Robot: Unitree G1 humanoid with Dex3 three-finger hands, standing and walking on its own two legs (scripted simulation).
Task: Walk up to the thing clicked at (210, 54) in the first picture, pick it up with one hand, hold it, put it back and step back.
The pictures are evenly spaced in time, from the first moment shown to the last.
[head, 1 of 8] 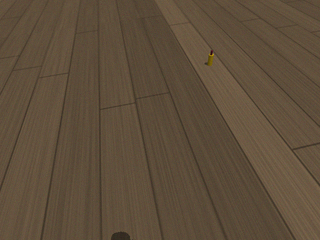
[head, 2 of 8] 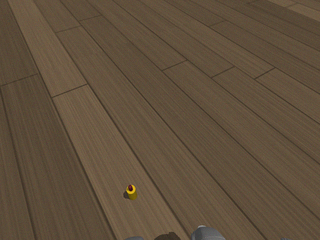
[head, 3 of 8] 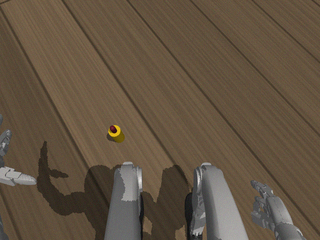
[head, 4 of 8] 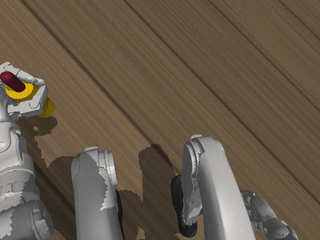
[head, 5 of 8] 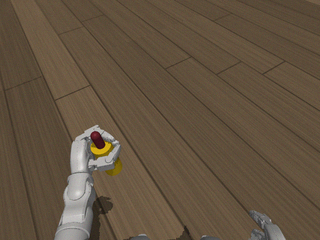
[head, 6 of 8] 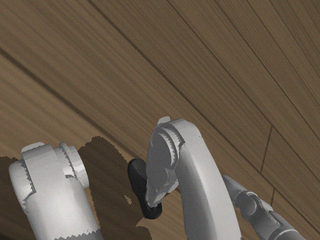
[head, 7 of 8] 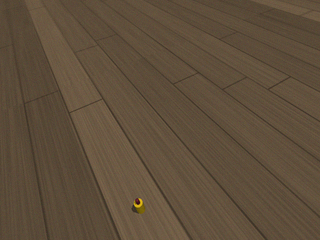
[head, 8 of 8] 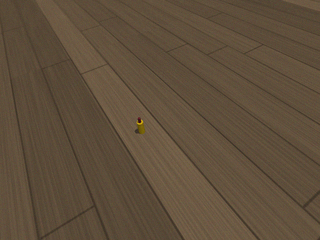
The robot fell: no
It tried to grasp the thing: yes
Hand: left
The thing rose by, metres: 0.68
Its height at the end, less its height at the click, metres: +0.00
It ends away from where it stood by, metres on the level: 0.01
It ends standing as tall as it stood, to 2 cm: yes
